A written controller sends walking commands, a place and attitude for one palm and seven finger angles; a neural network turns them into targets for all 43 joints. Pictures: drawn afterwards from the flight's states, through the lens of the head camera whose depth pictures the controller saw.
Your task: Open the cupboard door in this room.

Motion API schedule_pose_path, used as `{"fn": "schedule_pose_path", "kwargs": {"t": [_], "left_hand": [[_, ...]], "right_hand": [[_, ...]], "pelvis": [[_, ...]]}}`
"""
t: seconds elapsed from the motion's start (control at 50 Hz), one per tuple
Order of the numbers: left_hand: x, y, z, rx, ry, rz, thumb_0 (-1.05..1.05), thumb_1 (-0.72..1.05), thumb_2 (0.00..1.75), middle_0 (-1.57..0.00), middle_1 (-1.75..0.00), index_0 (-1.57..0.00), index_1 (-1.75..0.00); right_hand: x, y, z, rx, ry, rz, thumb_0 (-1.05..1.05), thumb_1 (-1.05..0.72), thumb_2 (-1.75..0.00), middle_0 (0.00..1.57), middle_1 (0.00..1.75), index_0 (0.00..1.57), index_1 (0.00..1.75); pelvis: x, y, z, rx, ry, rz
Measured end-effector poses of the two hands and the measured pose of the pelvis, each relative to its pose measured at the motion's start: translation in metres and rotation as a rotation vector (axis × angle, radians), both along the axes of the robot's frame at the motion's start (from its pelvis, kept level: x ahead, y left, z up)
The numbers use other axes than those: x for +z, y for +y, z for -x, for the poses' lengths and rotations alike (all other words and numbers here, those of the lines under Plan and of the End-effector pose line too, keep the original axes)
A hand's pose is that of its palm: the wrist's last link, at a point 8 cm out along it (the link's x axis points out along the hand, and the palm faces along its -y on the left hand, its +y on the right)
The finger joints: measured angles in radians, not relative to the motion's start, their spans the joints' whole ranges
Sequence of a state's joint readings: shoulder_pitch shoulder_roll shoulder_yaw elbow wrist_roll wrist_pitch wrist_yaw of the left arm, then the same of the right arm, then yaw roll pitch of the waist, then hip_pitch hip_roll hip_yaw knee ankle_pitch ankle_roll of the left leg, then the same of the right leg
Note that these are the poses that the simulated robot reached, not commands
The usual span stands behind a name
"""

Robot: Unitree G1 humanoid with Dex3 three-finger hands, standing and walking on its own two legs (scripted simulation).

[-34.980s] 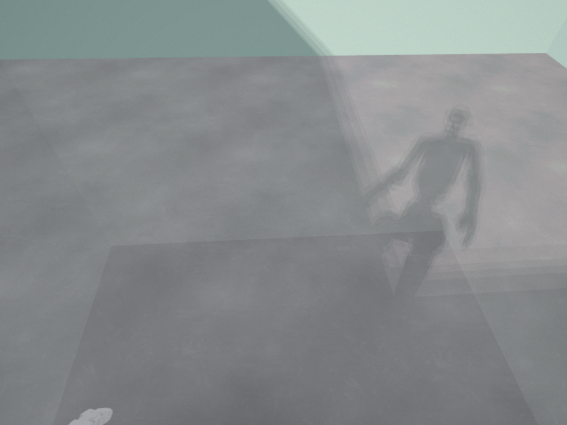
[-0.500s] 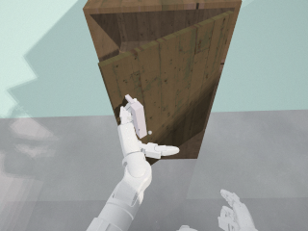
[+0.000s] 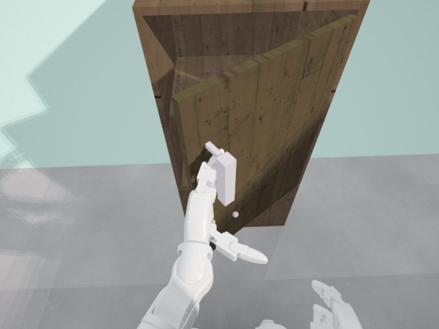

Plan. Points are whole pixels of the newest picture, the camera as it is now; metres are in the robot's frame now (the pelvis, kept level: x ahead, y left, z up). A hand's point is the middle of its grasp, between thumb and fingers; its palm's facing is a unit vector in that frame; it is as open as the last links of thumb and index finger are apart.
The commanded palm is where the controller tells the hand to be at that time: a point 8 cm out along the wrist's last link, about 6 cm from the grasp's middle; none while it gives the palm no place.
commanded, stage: slide the hand sideways off the handle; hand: left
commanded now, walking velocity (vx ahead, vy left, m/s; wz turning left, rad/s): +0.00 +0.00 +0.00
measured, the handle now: (218, 173) +0.38 +0.02 +0.08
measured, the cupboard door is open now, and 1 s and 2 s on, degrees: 37 37 37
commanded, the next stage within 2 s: draw the hand back to the body in 0.76 s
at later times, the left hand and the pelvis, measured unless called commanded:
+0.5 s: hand (214, 241) +0.25 +0.02 +0.08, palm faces +0.00 -1.00 +0.00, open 16.3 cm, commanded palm +0.21 +0.07 +0.07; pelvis +0.02 -0.02 +0.00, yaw +1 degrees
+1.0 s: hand (193, 252) +0.23 +0.05 +0.08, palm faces +0.02 -1.00 -0.04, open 16.3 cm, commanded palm +0.19 +0.12 +0.09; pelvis +0.01 -0.04 -0.01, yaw +1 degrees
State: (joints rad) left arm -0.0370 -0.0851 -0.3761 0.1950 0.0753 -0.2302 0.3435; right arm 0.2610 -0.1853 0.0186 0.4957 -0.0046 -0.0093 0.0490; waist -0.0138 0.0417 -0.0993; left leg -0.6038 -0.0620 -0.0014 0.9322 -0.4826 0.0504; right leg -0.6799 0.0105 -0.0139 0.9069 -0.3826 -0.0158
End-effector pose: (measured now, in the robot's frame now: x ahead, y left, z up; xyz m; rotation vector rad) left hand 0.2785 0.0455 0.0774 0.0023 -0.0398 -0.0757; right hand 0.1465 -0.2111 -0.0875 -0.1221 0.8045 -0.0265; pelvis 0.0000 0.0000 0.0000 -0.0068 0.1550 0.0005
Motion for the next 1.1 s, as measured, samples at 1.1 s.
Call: {"fn": "schedule_pose_path", "kwargs": {"t": [1.1], "left_hand": [[0.025,0.084,0.079,0.136,0.025,-0.043,-0.02,-0.50,0.30,-0.15,-0.30,-0.16,-0.30]], "right_hand": [[0.017,-0.042,-0.041,0.008,-0.162,0.051,0.01,-0.90,-0.90,0.20,0.30,0.20,0.30]], "pelvis": [[-0.001,-0.037,-0.018,0.019,0.001,-0.012]]}}
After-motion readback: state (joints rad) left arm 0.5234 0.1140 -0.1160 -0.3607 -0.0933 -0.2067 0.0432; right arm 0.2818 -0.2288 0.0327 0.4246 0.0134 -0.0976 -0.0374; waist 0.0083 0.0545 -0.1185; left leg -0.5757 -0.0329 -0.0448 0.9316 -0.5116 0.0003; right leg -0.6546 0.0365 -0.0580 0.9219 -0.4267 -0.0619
